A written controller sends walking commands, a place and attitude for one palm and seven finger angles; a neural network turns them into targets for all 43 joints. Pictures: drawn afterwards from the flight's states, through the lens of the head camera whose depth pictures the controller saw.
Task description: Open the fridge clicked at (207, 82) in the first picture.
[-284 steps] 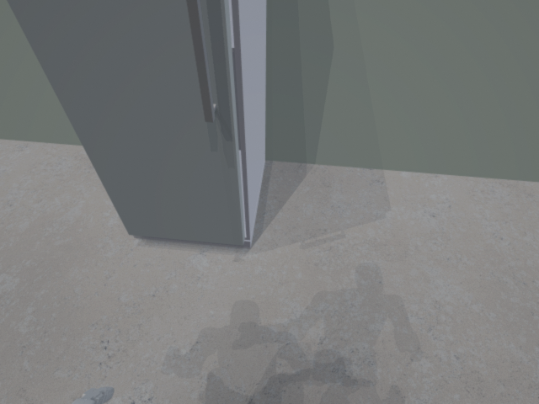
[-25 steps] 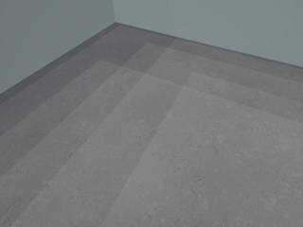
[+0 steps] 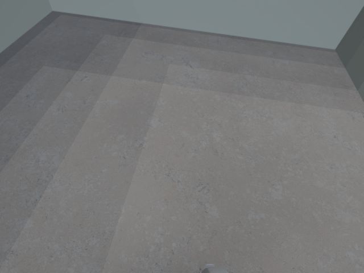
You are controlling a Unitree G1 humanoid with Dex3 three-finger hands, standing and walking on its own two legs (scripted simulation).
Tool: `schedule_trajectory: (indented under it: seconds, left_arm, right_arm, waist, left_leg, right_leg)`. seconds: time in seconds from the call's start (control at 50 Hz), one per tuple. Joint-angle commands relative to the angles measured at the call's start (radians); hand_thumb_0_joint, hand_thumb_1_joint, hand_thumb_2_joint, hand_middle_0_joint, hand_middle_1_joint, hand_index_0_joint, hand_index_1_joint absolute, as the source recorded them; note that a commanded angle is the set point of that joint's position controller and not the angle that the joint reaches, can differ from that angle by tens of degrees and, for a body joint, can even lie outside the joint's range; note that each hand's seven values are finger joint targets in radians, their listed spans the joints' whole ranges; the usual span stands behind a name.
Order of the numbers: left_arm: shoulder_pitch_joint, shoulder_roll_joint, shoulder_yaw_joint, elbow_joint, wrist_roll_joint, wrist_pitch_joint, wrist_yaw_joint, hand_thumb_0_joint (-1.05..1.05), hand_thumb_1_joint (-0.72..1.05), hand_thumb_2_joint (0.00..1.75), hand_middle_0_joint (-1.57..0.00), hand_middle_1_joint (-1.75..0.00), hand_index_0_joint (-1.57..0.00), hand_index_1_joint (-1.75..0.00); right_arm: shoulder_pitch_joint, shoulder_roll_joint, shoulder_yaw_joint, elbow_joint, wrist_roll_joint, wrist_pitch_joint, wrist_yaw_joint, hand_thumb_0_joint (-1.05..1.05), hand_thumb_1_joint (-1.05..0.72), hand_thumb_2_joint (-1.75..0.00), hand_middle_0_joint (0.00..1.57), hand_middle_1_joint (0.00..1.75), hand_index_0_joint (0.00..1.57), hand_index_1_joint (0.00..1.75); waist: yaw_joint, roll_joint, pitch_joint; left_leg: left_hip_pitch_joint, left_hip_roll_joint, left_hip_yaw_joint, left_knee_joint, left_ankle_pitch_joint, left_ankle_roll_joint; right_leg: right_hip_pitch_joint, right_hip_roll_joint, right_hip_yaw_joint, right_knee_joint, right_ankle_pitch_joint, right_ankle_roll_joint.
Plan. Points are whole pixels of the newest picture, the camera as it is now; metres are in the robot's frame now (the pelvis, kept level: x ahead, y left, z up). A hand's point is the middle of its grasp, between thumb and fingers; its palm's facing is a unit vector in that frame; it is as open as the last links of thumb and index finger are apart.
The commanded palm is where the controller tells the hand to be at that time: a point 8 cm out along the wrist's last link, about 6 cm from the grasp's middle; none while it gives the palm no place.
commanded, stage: turn to face it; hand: right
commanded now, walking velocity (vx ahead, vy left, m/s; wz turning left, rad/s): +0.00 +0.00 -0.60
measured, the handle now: out of the picture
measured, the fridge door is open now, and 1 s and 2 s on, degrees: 0 0 0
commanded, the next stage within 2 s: none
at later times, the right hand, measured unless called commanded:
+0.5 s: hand out of the picture -0.02 -0.27 -0.17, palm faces +0.34 +0.91 -0.23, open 7.4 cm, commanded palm none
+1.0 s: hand out of the picture -0.02 -0.21 -0.13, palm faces +0.56 +0.78 -0.28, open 7.4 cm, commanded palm none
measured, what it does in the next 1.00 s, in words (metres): steps on the spot, turning right: right foot, then left foot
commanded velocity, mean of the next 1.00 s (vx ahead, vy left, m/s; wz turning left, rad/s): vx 0.00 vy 0.00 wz -0.60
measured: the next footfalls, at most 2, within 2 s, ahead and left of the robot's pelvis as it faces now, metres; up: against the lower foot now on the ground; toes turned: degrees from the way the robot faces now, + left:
right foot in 0.32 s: +0.01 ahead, -0.14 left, +0.00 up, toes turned -19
left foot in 0.82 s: +0.08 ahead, +0.09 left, +0.00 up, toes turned -29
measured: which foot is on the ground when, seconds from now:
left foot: down 0.00-0.32, up 0.34-0.80, down 0.82-1.00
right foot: up 0.00-0.30, down 0.32-0.82, up 0.84-1.00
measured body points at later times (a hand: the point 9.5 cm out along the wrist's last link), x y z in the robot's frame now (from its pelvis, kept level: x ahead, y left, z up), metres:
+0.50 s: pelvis -0.02 -0.04 +0.01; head +0.02 -0.09 +0.45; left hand +0.17 +0.17 -0.11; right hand -0.04 -0.32 -0.15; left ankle +0.00 +0.12 -0.65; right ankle -0.02 -0.13 -0.73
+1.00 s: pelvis +0.01 +0.01 +0.01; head +0.05 +0.02 +0.46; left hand +0.19 +0.20 -0.15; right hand -0.05 -0.25 -0.11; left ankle +0.04 +0.11 -0.73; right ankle -0.09 -0.11 -0.64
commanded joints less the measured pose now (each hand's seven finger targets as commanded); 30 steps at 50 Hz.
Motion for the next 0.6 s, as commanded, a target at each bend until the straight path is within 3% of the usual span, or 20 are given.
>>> schedule_trajectory:
  seconds: [0.0, 0.02, 0.04, 0.1, 0.16, 0.2, 0.24, 0.26, 0.28, 0.3, 0.32, 0.34, 0.36, 0.38, 0.4, 0.42, 0.5, 0.58]
  left_arm:
    - [-0.055, 0.089, 0.02, -0.103, 0.007, -0.01, -0.012, 0.0, 0.9, 0.9, -0.2, -0.3, -0.2, -0.3]
    - [-0.035, 0.081, 0.014, -0.089, 0.005, -0.013, -0.017, 0.0, 0.9, 0.9, -0.2, -0.3, -0.2, -0.3]
    - [-0.027, 0.075, 0.007, -0.086, 0.002, -0.017, -0.018, 0.0, 0.9, 0.9, -0.2, -0.3, -0.2, -0.3]
    - [-0.115, 0.064, -0.005, -0.108, -0.004, -0.018, -0.019, 0.0, 0.9, 0.9, -0.2, -0.3, -0.2, -0.3]
    - [-0.173, 0.054, -0.018, -0.131, -0.007, -0.022, -0.022, 0.0, 0.9, 0.9, -0.2, -0.3, -0.2, -0.3]
    - [-0.18, 0.058, -0.021, -0.141, -0.01, -0.028, -0.022, 0.0, 0.9, 0.9, -0.2, -0.3, -0.2, -0.3]
    - [-0.125, 0.076, -0.018, -0.136, -0.009, -0.037, -0.017, 0.0, 0.9, 0.9, -0.2, -0.3, -0.2, -0.3]
    - [-0.072, 0.107, -0.011, -0.123, -0.006, -0.044, -0.016, 0.0, 0.9, 0.9, -0.2, -0.3, -0.2, -0.3]
    - [0.004, 0.188, 0.011, -0.111, 0.0, -0.056, -0.012, 0.0, 0.9, 0.9, -0.2, -0.3, -0.2, -0.3]
    - [0.081, 0.305, 0.039, -0.105, -0.003, -0.059, -0.007, 0.0, 0.9, 0.9, -0.2, -0.3, -0.2, -0.3]
    - [0.143, 0.3, 0.04, -0.065, -0.013, -0.059, 0.007, 0.0, 0.9, 0.9, -0.2, -0.3, -0.2, -0.3]
    - [0.107, 0.273, 0.035, -0.071, -0.01, -0.06, 0.019, 0.0, 0.9, 0.9, -0.2, -0.3, -0.2, -0.3]
    - [0.046, 0.233, 0.022, -0.089, -0.004, -0.06, 0.023, 0.0, 0.9, 0.9, -0.2, -0.3, -0.2, -0.3]
    - [-0.021, 0.198, 0.009, -0.106, -0.001, -0.062, 0.023, 0.0, 0.9, 0.9, -0.2, -0.3, -0.2, -0.3]
    - [-0.064, 0.185, 0.002, -0.12, -0.001, -0.065, 0.022, 0.0, 0.9, 0.9, -0.2, -0.3, -0.2, -0.3]
    - [-0.076, 0.179, 0.001, -0.127, -0.001, -0.067, 0.022, 0.0, 0.9, 0.9, -0.2, -0.3, -0.2, -0.3]
    - [-0.044, 0.178, 0.004, -0.117, -0.003, -0.067, 0.021, 0.0, 0.9, 0.9, -0.2, -0.3, -0.2, -0.3]
    - [-0.001, 0.185, 0.014, -0.103, 0.002, -0.061, 0.019, 0.0, 0.9, 0.9, -0.2, -0.3, -0.2, -0.3]
  right_arm:
    - [-0.06, -0.17, -0.025, -0.095, -0.01, -0.028, -0.013, 0.0, -0.9, -0.9, 0.2, 0.3, 0.2, 0.3]
    - [-0.08, -0.151, -0.016, -0.098, -0.014, -0.035, -0.011, 0.0, -0.9, -0.9, 0.2, 0.3, 0.2, 0.3]
    - [-0.063, -0.152, -0.013, -0.097, -0.015, -0.04, -0.01, 0.0, -0.9, -0.9, 0.2, 0.3, 0.2, 0.3]
    - [0.045, -0.173, -0.015, -0.066, -0.017, -0.039, -0.009, 0.0, -0.9, -0.9, 0.2, 0.3, 0.2, 0.3]
    - [0.091, -0.215, -0.023, -0.057, -0.02, -0.031, -0.007, 0.0, -0.9, -0.9, 0.2, 0.3, 0.2, 0.3]
    - [0.096, -0.229, -0.03, -0.053, -0.021, -0.027, -0.005, 0.0, -0.9, -0.9, 0.2, 0.3, 0.2, 0.3]
    - [0.077, -0.238, -0.037, -0.059, -0.017, -0.023, -0.003, 0.0, -0.9, -0.9, 0.2, 0.3, 0.2, 0.3]
    - [0.07, -0.235, -0.038, -0.064, -0.008, -0.02, 0.001, 0.0, -0.9, -0.9, 0.2, 0.3, 0.2, 0.3]
    - [0.078, -0.205, -0.036, -0.084, -0.001, -0.018, 0.007, 0.0, -0.9, -0.9, 0.2, 0.3, 0.2, 0.3]
    - [0.041, -0.132, -0.013, -0.132, 0.003, -0.019, 0.016, 0.0, -0.9, -0.9, 0.2, 0.3, 0.2, 0.3]
    - [-0.024, -0.132, -0.009, -0.139, -0.005, -0.002, 0.002, 0.0, -0.9, -0.9, 0.2, 0.3, 0.2, 0.3]
    - [-0.063, -0.127, -0.015, -0.14, 0.001, -0.002, 0.001, 0.0, -0.9, -0.9, 0.2, 0.3, 0.2, 0.3]
    - [-0.078, -0.129, -0.02, -0.128, 0.001, -0.005, 0.007, 0.0, -0.9, -0.9, 0.2, 0.3, 0.2, 0.3]
    - [-0.058, -0.129, -0.025, -0.111, -0.002, -0.004, 0.013, 0.0, -0.9, -0.9, 0.2, 0.3, 0.2, 0.3]
    - [-0.023, -0.13, -0.026, -0.095, -0.003, -0.002, 0.019, 0.0, -0.9, -0.9, 0.2, 0.3, 0.2, 0.3]
    - [-0.003, -0.127, -0.028, -0.088, -0.005, 0.001, 0.02, 0.0, -0.9, -0.9, 0.2, 0.3, 0.2, 0.3]
    - [-0.013, -0.128, -0.028, -0.09, -0.006, 0.005, 0.017, 0.0, -0.9, -0.9, 0.2, 0.3, 0.2, 0.3]
    - [-0.074, -0.116, -0.024, -0.124, -0.001, 0.001, 0.012, 0.0, -0.9, -0.9, 0.2, 0.3, 0.2, 0.3]
  waist:
    - [0.015, 0.243, 0.039]
    - [0.031, 0.228, 0.051]
    - [0.026, 0.241, 0.024]
    - [-0.034, 0.247, 0.0]
    - [-0.067, 0.265, -0.015]
    - [-0.075, 0.29, -0.029]
    - [-0.044, 0.29, -0.068]
    - [-0.013, 0.237, -0.106]
    - [0.029, 0.044, -0.184]
    - [0.07, -0.264, -0.215]
    - [0.098, -0.224, -0.244]
    - [0.088, -0.187, -0.2]
    - [0.066, -0.151, -0.138]
    - [0.029, -0.128, -0.102]
    - [0.004, -0.102, -0.101]
    - [-0.003, -0.089, -0.1]
    - [0.003, -0.065, -0.097]
    - [0.027, -0.06, -0.095]
  left_leg:
    - [-0.084, 0.326, -0.213, -0.305, 0.023, 0.12]
    - [-0.042, 0.286, -0.116, -0.253, 0.166, 0.11]
    - [0.019, 0.272, -0.06, -0.214, 0.296, 0.109]
    - [0.116, 0.292, -0.012, -0.162, 0.5, 0.116]
    - [0.132, 0.308, 0.016, -0.121, 0.561, 0.118]
    - [0.148, 0.321, 0.024, -0.089, 0.595, 0.113]
    - [0.151, 0.311, 0.066, -0.005, 0.606, 0.079]
    - [0.103, 0.297, 0.101, 0.096, 0.571, 0.041]
    - [-0.078, 0.244, 0.137, 0.302, 0.396, -0.019]
    - [-0.368, 0.109, 0.13, 0.539, -0.304, -0.09]
    - [-0.38, 0.107, -0.001, 0.632, -0.346, -0.08]
    - [-0.399, 0.108, -0.032, 0.679, -0.284, -0.075]
    - [-0.384, 0.11, -0.047, 0.682, -0.213, -0.074]
    - [-0.345, 0.106, -0.05, 0.668, -0.141, -0.073]
    - [-0.318, 0.101, -0.043, 0.649, -0.099, -0.075]
    - [-0.296, 0.092, -0.041, 0.631, -0.078, -0.077]
    - [-0.3, 0.072, -0.052, 0.553, -0.051, -0.086]
    - [-0.286, 0.044, -0.06, 0.442, -0.093, -0.085]
  right_leg:
    - [-0.141, -0.072, -0.03, 0.489, -0.083, 0.024]
    - [-0.141, -0.082, -0.062, 0.498, -0.039, 0.037]
    - [-0.14, -0.081, -0.087, 0.464, -0.039, 0.049]
    - [-0.103, -0.082, -0.138, 0.32, -0.075, 0.062]
    - [-0.018, -0.073, -0.185, 0.153, -0.089, 0.055]
    - [0.038, -0.065, -0.206, 0.058, -0.1, 0.042]
    - [0.136, -0.053, -0.228, -0.102, -0.018, 0.03]
    - [0.257, -0.054, -0.217, -0.229, 0.1, 0.017]
    - [0.487, -0.181, -0.063, -0.294, 0.362, -0.042]
    - [0.641, -0.459, 0.277, -0.281, 0.842, -0.182]
    - [0.587, -0.476, 0.27, -0.292, 0.861, -0.223]
    - [0.527, -0.438, 0.25, -0.292, 0.755, -0.231]
    - [0.43, -0.382, 0.204, -0.314, 0.644, -0.211]
    - [0.363, -0.326, 0.148, -0.331, 0.575, -0.178]
    - [0.333, -0.3, 0.116, -0.346, 0.506, -0.161]
    - [0.31, -0.283, 0.109, -0.364, 0.455, -0.158]
    - [0.331, -0.274, 0.163, -0.391, 0.377, -0.174]
    - [0.347, -0.271, 0.248, -0.38, 0.372, -0.195]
